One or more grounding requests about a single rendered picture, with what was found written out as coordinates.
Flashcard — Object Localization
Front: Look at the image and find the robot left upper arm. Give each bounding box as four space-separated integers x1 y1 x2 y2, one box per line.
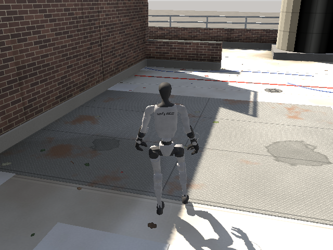
140 105 155 133

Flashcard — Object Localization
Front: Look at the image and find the right robot forearm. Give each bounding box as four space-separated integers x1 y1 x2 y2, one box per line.
187 125 198 145

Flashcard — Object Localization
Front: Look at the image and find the right robot hand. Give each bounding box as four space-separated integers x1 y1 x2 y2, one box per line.
187 144 199 155

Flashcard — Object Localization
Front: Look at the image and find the left robot hand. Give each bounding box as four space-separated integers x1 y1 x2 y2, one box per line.
135 142 147 151

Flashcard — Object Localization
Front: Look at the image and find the left robot forearm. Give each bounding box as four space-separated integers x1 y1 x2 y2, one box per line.
136 126 145 144

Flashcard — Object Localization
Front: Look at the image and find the robot left foot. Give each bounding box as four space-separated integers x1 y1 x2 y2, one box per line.
157 201 164 215

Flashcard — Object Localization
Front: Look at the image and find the robot torso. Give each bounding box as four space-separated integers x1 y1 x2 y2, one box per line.
153 103 178 156

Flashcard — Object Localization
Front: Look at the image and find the robot right upper arm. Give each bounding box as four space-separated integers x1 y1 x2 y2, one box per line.
176 105 191 134

